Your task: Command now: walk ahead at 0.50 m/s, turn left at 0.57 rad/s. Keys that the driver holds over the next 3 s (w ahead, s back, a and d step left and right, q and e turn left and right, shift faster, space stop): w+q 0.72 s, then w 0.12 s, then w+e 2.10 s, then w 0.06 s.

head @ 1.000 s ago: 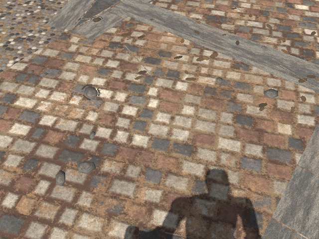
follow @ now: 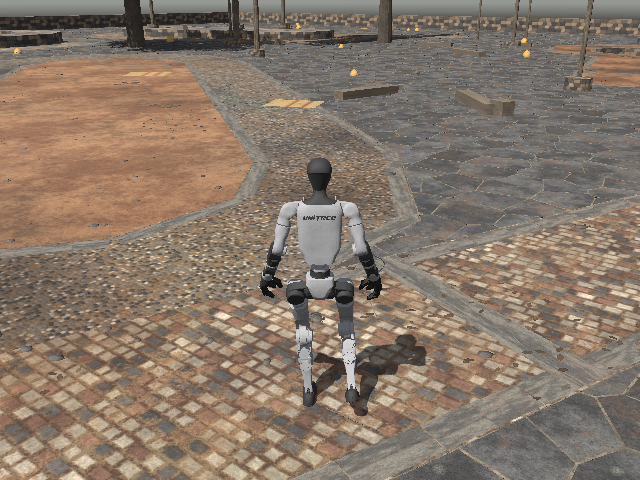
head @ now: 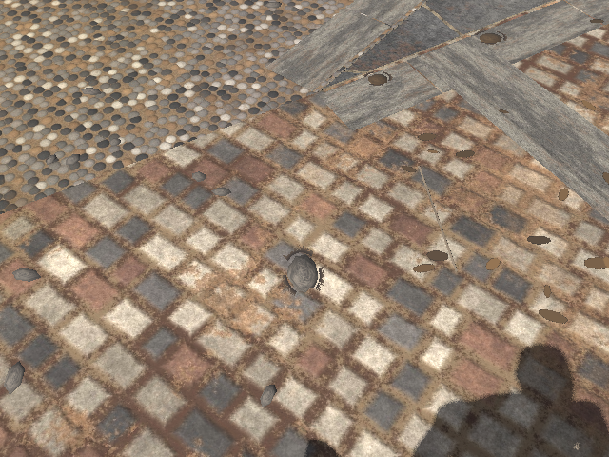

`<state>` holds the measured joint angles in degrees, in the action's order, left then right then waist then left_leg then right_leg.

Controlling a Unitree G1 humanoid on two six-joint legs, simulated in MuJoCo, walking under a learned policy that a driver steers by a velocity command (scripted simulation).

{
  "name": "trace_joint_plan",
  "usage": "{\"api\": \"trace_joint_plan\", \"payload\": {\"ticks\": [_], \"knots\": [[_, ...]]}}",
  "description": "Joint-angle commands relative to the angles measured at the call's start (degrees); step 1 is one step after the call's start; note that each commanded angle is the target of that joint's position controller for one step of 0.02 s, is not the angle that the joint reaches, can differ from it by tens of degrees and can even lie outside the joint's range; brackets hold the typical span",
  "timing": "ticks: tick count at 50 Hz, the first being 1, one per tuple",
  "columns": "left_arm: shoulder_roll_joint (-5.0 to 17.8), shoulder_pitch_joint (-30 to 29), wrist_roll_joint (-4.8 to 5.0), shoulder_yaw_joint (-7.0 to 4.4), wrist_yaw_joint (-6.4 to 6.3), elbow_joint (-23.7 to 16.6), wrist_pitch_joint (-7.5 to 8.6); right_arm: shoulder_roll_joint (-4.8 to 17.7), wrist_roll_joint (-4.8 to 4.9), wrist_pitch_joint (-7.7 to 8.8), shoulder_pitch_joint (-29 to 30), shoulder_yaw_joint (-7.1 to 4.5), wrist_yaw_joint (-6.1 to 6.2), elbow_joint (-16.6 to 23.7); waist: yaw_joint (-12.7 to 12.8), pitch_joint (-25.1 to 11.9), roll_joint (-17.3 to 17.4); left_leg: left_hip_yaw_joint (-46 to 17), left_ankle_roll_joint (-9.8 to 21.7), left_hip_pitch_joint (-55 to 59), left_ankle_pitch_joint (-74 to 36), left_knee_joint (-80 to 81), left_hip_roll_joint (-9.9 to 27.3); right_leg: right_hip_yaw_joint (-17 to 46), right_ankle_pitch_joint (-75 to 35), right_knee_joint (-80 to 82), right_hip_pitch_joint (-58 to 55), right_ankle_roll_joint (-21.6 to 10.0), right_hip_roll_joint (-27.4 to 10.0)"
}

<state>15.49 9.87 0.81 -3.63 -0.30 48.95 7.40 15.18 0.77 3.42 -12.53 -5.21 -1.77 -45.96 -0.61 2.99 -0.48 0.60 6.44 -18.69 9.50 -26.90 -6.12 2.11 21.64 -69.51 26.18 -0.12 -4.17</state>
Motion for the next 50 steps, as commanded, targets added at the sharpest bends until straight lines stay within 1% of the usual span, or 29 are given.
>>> {"api": "trace_joint_plan", "payload": {"ticks": [1,4,7,11,14,15,16,17,18,19,20,21,22,24,27,30,33,36,38,40,41,42,43,44,45,46,47,48,50], "knots": [[5.7,2.0,-1.22,-1.79,-0.23,-3.9,-0.47,6.7,-0.01,1.22,0.5,-1.24,0.93,4.7,2.3,-5.7,0.5,-19.5,11.9,8.5,-16.7,13.7,15.8,1.7,-3.3,6.8,8.3,1.7,-3.2],[4.3,-4.2,-1.73,-1.21,-0.56,-6.4,-1.17,9.2,0.18,1.15,-1.9,-1.93,2.07,4.6,0.8,-3.7,2.0,-15.4,10.5,4.6,-17.7,14.4,13.2,0.2,-12.7,19.0,8.6,3.8,-1.5],[2.9,-10.4,-1.31,-0.48,-0.01,-8.2,-0.86,9.2,0.56,0.55,-4.3,-1.96,2.49,4.4,-2.0,-3.1,4.4,-13.3,7.3,3.0,-11.7,13.0,10.3,-0.5,-24.4,32.8,4.6,3.6,1.8],[5.0,-14.5,-0.32,-0.83,0.89,-10.6,-0.16,8.8,0.9,0.02,-7.6,-1.81,2.55,3.5,-3.6,-3.3,6.1,-18.8,5.8,7.4,-6.0,9.1,12.5,1.1,-25.4,40.1,2.7,2.5,3.6],[7.2,-12.0,-0.14,-1.63,1.46,-10.7,0.9,8.8,0.63,-0.47,-7.2,-1.84,3.0,4.0,-1.5,-3.9,8.2,-23.9,4.7,11.6,-6.3,3.8,14.2,1.6,-18.6,42.7,-0.8,0.4,4.1],[7.9,-7.7,-0.3,-2.16,1.36,-9.6,1.26,8.1,0.57,-0.6,-6.1,-1.57,3.04,4.6,1.0,-5.3,8.6,-23.9,3.7,11.2,-8.7,0.5,12.8,0.6,-18.8,45.0,-6.5,-0.9,4.5],[9.9,-1.3,-1.17,-3.0,1.06,-8.5,1.59,5.9,0.29,-0.43,-5.2,-0.74,2.86,5.5,4.2,-10.2,7.4,-21.4,1.8,8.2,-10.3,-8.2,9.8,2.9,-19.0,44.3,-17.5,-3.3,1.1],[13.4,8.3,-1.74,-3.8,0.55,-7.8,1.41,2.8,-0.86,-0.25,-5.8,0.47,2.76,6.9,7.3,-18.7,-0.3,-15.4,-0.8,-0.4,1.4,-25.2,5.3,13.6,-16.7,43.5,-33.0,-6.7,-9.5],[16.5,11.5,-2.07,-4.59,1.1,-5.5,0.6,1.1,1.49,0.31,-14.6,1.08,2.62,8.5,2.4,-23.5,-21.9,-10.8,-3.6,-20.8,26.2,-41.4,0.0,41.8,-2.9,50.2,-47.5,-15.7,-20.9],[10.0,9.0,-0.87,-3.16,1.25,-7.2,0.29,7.8,2.1,0.1,-13.4,-0.01,2.83,6.4,4.0,-17.8,-12.8,-12.5,-4.3,-26.9,23.0,-48.3,5.0,41.8,8.7,52.3,-43.9,-14.0,-20.1],[6.8,6.6,-0.63,-2.27,0.94,-7.9,-0.24,10.3,1.46,-0.3,-7.1,-0.71,2.73,7.3,5.4,-10.9,-6.9,-10.7,-4.6,-28.1,17.4,-49.3,6.8,31.5,6.7,52.7,-36.8,-11.3,-17.6],[6.3,3.8,-1.19,-1.79,0.92,-8.2,-0.68,9.4,0.8,-0.6,-4.4,-0.71,2.77,7.9,4.2,-7.2,-2.7,-9.1,-4.9,-25.7,13.3,-48.0,8.8,24.4,-0.8,53.8,-29.3,-10.1,-15.1],[5.3,2.1,-1.41,-1.47,0.86,-7.8,-0.94,8.6,0.26,-0.67,-2.8,-0.85,2.57,8.6,3.1,-4.3,-2.7,-9.0,-5.0,-24.4,10.8,-45.2,10.4,19.5,-6.3,55.1,-24.3,-9.9,-13.0],[4.9,1.5,-1.56,-1.33,0.75,-7.1,-0.64,6.2,1.08,-1.23,-3.9,-0.69,1.99,8.9,1.5,-3.4,-5.5,-7.8,-5.0,-20.6,8.7,-42.2,12.4,12.1,-11.5,57.9,-19.6,-9.5,-10.6],[6.9,2.6,-1.11,-2.1,0.7,-5.9,-0.06,4.4,0.82,-1.91,-1.6,-0.22,1.89,10.8,1.4,-2.6,-4.3,-6.9,-6.0,-23.1,5.4,-37.5,13.4,6.1,-18.5,60.3,-19.5,-11.2,-11.3],[8.4,3.1,-1.19,-2.61,0.45,-5.1,-0.46,4.0,0.73,-1.81,1.1,0.11,1.38,11.8,2.0,-2.5,-3.3,-6.1,-6.6,-24.4,-1.9,-29.9,13.6,0.1,-23.9,60.8,-21.8,-10.9,-11.1],[9.4,4.1,-0.9,-2.78,0.13,-4.4,-1.18,3.1,0.65,-1.26,6.3,0.67,0.27,12.9,4.0,-1.1,-3.1,-3.1,-6.1,-21.9,-9.4,-20.1,12.8,-6.0,-25.4,60.6,-22.7,-9.2,-9.9],[10.8,6.5,-0.25,-3.12,0.02,-3.3,-2.02,2.7,0.78,-1.18,11.1,0.99,-0.76,14.8,5.6,0.7,-3.0,-0.2,-5.1,-20.7,-9.3,-13.9,11.7,-8.8,-25.8,59.9,-25.8,-8.3,-11.0],[11.7,8.1,0.55,-3.33,0.2,-2.4,-2.67,2.9,0.77,-1.15,12.8,0.98,-1.2,16.1,5.4,1.6,-3.2,0.8,-3.5,-19.2,-4.8,-10.9,10.5,-9.2,-29.8,58.4,-28.1,-8.0,-12.5],[13.3,7.9,1.14,-3.65,0.14,-1.9,-3.24,4.6,0.32,-1.18,10.5,0.14,-1.3,16.2,2.7,-0.5,-4.8,3.1,-1.1,-12.9,1.2,-8.8,7.2,-10.7,-46.5,52.5,-30.2,-7.4,-13.1],[13.9,7.3,1.33,-3.68,0.02,-1.8,-3.58,6.4,0.06,-1.25,5.2,-0.93,-1.16,15.0,-1.1,-3.9,-5.1,4.4,0.4,-4.9,1.2,-6.4,4.9,-12.2,-55.0,45.1,-29.8,-6.5,-12.3],[12.7,7.4,1.21,-3.04,-0.19,-1.6,-3.78,9.2,0.18,-1.34,-4.5,-2.61,-0.61,11.9,-6.1,-8.9,-3.8,5.1,2.2,9.6,-3.5,-3.0,2.5,-14.2,-56.3,33.9,-24.8,-5.0,-10.2],[9.1,8.3,-0.52,-1.42,-0.2,-2.6,-3.44,13.9,-0.04,-1.75,-13.6,-4.06,0.56,10.0,-9.3,-15.5,3.4,-8.5,5.4,28.6,-6.9,-4.5,12.2,-14.4,-35.1,15.8,-9.4,-2.5,-7.7],[2.4,14.8,-1.11,1.05,0.82,-4.4,-2.04,19.0,-0.09,-1.18,-11.9,-4.01,0.75,10.4,-2.3,-23.3,16.1,-39.4,15.7,42.9,0.8,2.1,27.7,-7.7,13.1,-3.6,11.5,0.2,2.6],[8.6,8.8,1.57,-0.39,1.36,-3.4,-0.82,13.3,-0.37,-0.61,-13.6,-2.51,0.43,10.8,-7.2,-25.3,7.6,-41.9,14.6,40.9,3.8,7.1,28.9,1.9,12.8,-9.2,16.0,-0.5,1.8],[10.0,3.6,3.12,-0.91,1.52,-5.3,-0.53,11.4,-0.74,0.01,-10.8,-1.71,0.2,9.9,-6.9,-15.9,6.6,-31.2,11.8,33.7,-1.7,7.6,26.9,1.4,8.2,-8.9,19.5,-1.3,-0.3],[9.1,2.5,2.24,-0.66,1.14,-5.3,-0.61,9.6,-0.52,0.37,-6.9,-1.1,0.19,9.5,-4.3,-11.4,3.6,-23.8,9.5,25.3,-6.3,8.2,24.4,1.4,2.9,-4.5,17.6,-1.4,-2.9],[9.0,2.5,1.05,-0.95,0.96,-4.7,-1.14,7.4,-0.66,0.65,-3.5,-0.48,0.12,9.5,-2.2,-8.1,4.1,-18.2,8.2,18.4,-9.2,9.8,22.1,1.5,-0.4,-1.1,14.8,-1.0,-4.4],[7.7,6.7,1.16,-1.07,1.02,-3.1,-3.04,5.8,-1.24,1.7,-0.7,-0.13,0.16,9.2,0.9,-6.8,5.7,-12.6,7.2,11.4,-9.4,14.4,20.4,2.6,-5.4,1.2,8.8,-0.3,-5.4]]}}
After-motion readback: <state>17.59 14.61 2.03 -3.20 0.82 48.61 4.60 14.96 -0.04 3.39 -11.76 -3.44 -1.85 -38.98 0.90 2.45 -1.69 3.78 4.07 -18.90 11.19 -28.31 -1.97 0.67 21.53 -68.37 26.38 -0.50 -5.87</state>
